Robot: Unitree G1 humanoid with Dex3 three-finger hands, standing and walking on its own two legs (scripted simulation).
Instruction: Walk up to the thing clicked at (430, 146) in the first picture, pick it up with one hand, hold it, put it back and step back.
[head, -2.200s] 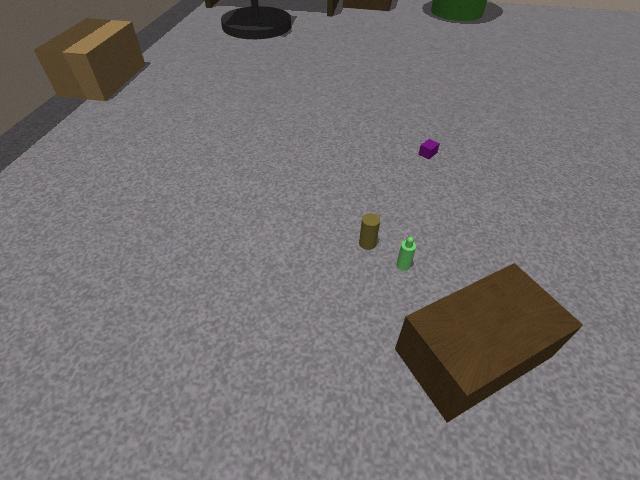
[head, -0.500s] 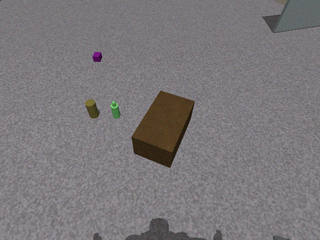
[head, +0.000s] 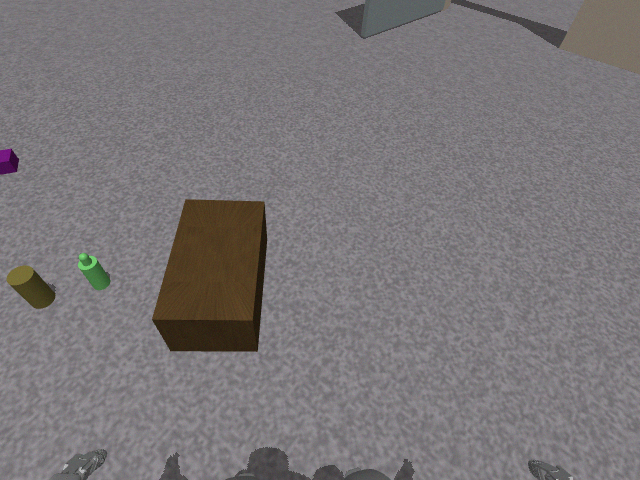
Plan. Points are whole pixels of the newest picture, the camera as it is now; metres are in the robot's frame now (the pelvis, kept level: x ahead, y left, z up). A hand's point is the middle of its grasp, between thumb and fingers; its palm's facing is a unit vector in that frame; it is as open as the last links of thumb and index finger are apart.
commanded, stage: walk up
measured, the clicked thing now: (5, 161) +1.44 +1.32 -0.71
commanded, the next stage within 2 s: stand in 1.80 s
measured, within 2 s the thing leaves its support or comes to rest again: neither
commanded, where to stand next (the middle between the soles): +0.06 -0.02 m, yaw -28 degrees
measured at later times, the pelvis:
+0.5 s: pelvis -0.01 -0.02 +0.00, yaw -17 degrees
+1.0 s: pelvis -0.02 -0.01 +0.00, yaw -27 degrees
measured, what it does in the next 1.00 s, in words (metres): steps on the spot, turning right: right foot, then left foot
